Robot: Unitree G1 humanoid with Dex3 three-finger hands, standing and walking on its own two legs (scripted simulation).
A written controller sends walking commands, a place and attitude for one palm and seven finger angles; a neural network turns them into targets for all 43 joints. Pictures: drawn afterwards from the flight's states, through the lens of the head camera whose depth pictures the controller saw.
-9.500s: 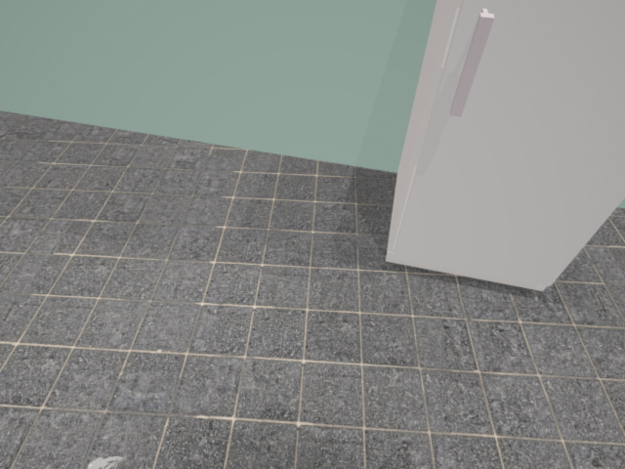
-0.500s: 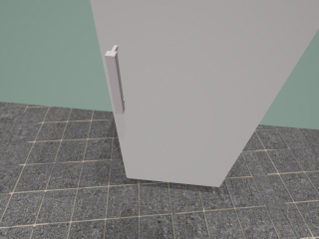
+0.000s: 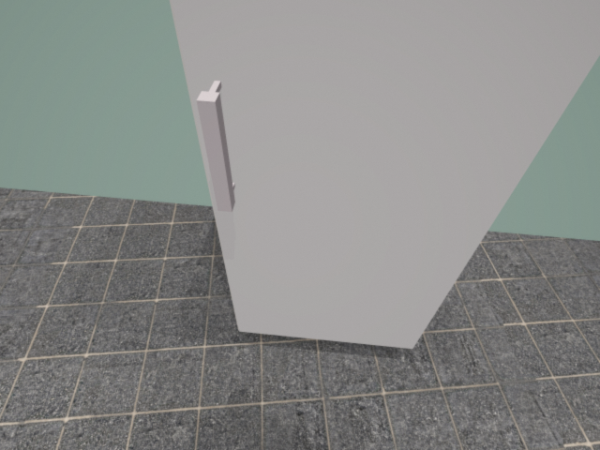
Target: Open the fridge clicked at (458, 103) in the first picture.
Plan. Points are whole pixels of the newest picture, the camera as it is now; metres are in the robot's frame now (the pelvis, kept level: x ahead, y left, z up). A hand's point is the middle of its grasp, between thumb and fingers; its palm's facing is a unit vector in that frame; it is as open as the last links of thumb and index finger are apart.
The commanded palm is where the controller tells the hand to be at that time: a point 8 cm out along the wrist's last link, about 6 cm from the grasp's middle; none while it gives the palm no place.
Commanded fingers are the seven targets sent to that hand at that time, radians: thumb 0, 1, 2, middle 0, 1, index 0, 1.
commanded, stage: look again from close up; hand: left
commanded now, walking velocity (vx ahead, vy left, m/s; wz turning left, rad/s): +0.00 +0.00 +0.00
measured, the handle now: (221, 150) +0.55 +0.18 +0.09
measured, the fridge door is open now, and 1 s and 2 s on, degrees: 0 0 0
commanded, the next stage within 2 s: shuffle to correct the standing spot in 0.56 s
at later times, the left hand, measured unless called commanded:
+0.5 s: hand out of the picture +0.00 +0.16 -0.18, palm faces +0.05 -0.99 -0.16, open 7.4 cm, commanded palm none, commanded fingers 0.00 0.90 0.90 -0.20 -0.30 -0.20 -0.30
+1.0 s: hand out of the picture +0.02 +0.17 -0.19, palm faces +0.08 -0.99 -0.13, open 7.4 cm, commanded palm none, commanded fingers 0.00 0.90 0.90 -0.20 -0.30 -0.20 -0.30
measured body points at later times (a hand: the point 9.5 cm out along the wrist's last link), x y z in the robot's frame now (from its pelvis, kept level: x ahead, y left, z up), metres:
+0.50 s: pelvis +0.01 +0.00 +0.00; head +0.02 +0.00 +0.45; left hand +0.00 +0.21 -0.16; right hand +0.00 -0.21 -0.16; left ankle +0.00 +0.13 -0.74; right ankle +0.04 -0.14 -0.74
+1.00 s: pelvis +0.05 +0.02 -0.01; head +0.06 +0.04 +0.44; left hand +0.02 +0.22 -0.18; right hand +0.02 -0.20 -0.16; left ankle +0.00 +0.12 -0.74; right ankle +0.04 -0.13 -0.74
